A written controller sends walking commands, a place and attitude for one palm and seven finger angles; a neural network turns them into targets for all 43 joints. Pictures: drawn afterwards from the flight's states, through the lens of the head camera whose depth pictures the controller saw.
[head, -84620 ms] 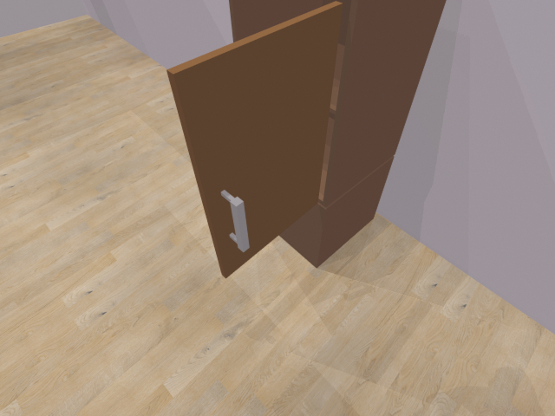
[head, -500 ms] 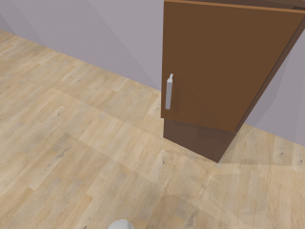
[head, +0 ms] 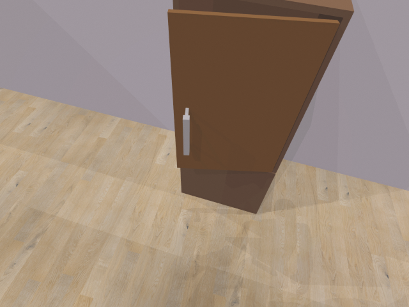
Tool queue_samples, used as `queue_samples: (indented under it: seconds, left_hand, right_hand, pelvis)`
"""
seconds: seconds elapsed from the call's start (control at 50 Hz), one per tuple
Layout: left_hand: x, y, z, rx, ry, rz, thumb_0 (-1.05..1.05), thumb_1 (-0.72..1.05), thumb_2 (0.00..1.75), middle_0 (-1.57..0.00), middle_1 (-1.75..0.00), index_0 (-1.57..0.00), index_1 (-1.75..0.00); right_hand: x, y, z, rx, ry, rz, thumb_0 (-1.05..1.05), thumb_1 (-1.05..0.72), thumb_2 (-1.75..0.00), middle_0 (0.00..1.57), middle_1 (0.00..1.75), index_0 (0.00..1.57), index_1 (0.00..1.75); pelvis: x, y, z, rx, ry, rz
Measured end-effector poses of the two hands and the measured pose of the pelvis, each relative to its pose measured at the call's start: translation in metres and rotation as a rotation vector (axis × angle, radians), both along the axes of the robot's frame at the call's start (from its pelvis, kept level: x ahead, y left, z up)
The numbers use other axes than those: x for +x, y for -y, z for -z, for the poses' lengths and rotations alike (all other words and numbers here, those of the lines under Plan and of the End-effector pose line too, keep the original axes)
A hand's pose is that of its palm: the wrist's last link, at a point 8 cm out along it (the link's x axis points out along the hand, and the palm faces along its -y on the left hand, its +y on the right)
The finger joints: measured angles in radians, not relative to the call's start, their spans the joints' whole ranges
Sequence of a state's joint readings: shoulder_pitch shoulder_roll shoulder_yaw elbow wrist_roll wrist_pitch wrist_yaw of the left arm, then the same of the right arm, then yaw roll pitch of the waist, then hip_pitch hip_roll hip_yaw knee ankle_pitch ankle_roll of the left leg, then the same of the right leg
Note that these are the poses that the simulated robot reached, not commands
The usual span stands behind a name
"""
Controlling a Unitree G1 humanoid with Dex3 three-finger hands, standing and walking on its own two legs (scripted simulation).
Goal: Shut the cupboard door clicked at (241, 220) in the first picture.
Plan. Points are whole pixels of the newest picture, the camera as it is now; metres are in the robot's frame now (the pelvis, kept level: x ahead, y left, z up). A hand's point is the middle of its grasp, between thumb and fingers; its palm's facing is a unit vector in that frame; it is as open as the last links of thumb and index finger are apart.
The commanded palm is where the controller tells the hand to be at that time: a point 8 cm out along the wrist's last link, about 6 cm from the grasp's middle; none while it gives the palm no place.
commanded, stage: take the last steps up to it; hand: left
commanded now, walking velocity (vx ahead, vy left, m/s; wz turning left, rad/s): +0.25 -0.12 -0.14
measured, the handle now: (186, 132) +0.64 +0.08 -0.12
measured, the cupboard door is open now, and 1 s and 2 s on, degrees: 15 15 15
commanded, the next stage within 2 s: come to a stop and stand still in 0.46 s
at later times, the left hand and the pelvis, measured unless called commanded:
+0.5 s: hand out of the picture +0.08 +0.11 -0.19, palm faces +0.04 -0.99 -0.15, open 7.4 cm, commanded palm none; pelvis +0.11 -0.07 -0.01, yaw -1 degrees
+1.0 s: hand (177, 273) +0.22 +0.07 -0.17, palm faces +0.02 -0.97 -0.23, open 7.4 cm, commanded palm none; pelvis +0.16 -0.11 +0.00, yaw -1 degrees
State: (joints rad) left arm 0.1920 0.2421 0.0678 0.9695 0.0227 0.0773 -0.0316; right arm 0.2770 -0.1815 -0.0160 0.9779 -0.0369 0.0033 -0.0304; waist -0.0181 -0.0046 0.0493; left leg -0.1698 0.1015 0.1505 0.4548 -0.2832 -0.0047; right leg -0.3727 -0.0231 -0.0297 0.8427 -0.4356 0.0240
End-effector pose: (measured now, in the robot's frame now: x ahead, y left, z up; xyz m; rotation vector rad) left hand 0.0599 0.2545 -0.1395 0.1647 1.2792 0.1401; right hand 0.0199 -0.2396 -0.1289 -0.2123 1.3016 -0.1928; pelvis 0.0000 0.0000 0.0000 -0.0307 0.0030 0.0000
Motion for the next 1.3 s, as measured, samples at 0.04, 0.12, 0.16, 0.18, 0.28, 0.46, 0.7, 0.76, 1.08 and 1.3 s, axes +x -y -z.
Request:
queue_samples:
  seconds: [0.04, 0.12, 0.16, 0.18, 0.28, 0.46, 0.7, 0.76, 1.08, 1.3]
  left_hand:
    - [0.018, 0.012, -0.003, 0.001, 0.02, 0.038, 0.01, 0.91, 0.9, -0.19, -0.3, -0.19, -0.29]
    - [0.054, 0.041, -0.003, 0.013, 0.101, 0.088, 0.0, 0.9, 0.9, -0.2, -0.3, -0.19, -0.3]
    - [0.062, 0.054, -0.005, 0.018, 0.134, 0.079, 0.0, 0.9, 0.9, -0.2, -0.3, -0.2, -0.3]
    - [0.063, 0.06, -0.006, 0.017, 0.14, 0.07, 0.0, 0.9, 0.9, -0.2, -0.3, -0.2, -0.3]
    - [0.049, 0.082, -0.006, 0.005, 0.08, 0.022, 0.0, 0.91, 0.9, -0.2, -0.3, -0.2, -0.3]
    - [0.02, 0.097, 0.016, -0.039, -0.129, -0.04, 0.0, 0.92, 0.9, -0.2, -0.3, -0.2, -0.3]
    - [0.089, 0.114, 0.019, -0.052, -0.127, -0.038, 0.01, 0.91, 0.9, -0.2, -0.3, -0.2, -0.3]
    - [0.111, 0.117, 0.016, -0.015, -0.077, -0.03, 0.01, 0.92, 0.9, -0.2, -0.3, -0.2, -0.3]
    - [0.155, 0.128, 0.004, 0.028, 0.036, -0.02, 0.0, 0.9, 0.9, -0.2, -0.3, -0.2, -0.3]
    - [0.111, 0.101, 0.017, -0.001, -0.037, -0.041, 0.0, 0.9, 0.9, -0.2, -0.3, -0.2, -0.3]
  right_hand:
    - [-0.018, 0.013, 0.005, 0.004, -0.034, 0.04, 0.0, -0.9, -0.89, 0.21, 0.3, 0.21, 0.3]
    - [-0.047, 0.043, 0.022, 0.014, -0.115, 0.102, 0.0, -0.9, -0.89, 0.2, 0.3, 0.21, 0.3]
    - [-0.052, 0.056, 0.026, 0.013, -0.163, 0.109, 0.0, -0.9, -0.89, 0.2, 0.3, 0.2, 0.3]
    - [-0.05, 0.062, 0.026, 0.013, -0.176, 0.109, 0.01, -0.9, -0.9, 0.2, 0.3, 0.2, 0.3]
    - [-0.01, 0.077, 0.013, 0.016, -0.133, 0.09, 0.01, -0.91, -0.9, 0.2, 0.3, 0.2, 0.3]
    - [0.102, 0.062, 0.011, 0.042, 0.009, 0.013, 0.01, -0.91, -0.9, 0.2, 0.3, 0.2, 0.3]
    - [0.162, 0.066, 0.012, 0.018, 0.03, -0.002, -0.01, -0.94, -0.89, 0.2, 0.3, 0.2, 0.3]
    - [0.162, 0.079, 0.018, 0.034, -0.01, 0.012, 0.0, -0.93, -0.89, 0.2, 0.3, 0.21, 0.3]
    - [0.168, 0.119, 0.012, 0.012, -0.048, 0.019, 0.0, -0.91, -0.9, 0.2, 0.3, 0.2, 0.3]
    - [0.15, 0.08, 0.005, 0.01, 0.004, -0.01, 0.0, -0.9, -0.9, 0.2, 0.3, 0.2, 0.3]
  pelvis:
    - [0.004, 0.009, 0.002, 0.005, 0.001, 0.012]
    - [0.016, 0.033, 0.013, 0.025, 0.005, 0.023]
    - [0.021, 0.041, 0.015, 0.015, 0.014, 0.013]
    - [0.025, 0.044, 0.013, 0.013, 0.016, 0.006]
    - [0.046, 0.059, 0.003, 0.023, 0.01, 0.001]
    - [0.094, 0.068, 0.007, 0.001, 0.0, 0.009]
    - [0.144, 0.077, 0.006, 0.029, 0.028, 0.026]
    - [0.15, 0.09, 0.009, 0.038, 0.036, 0.025]
    - [0.148, 0.108, 0.004, 0.056, -0.001, -0.001]
    - [0.13, 0.087, 0.005, 0.039, 0.034, 0.021]
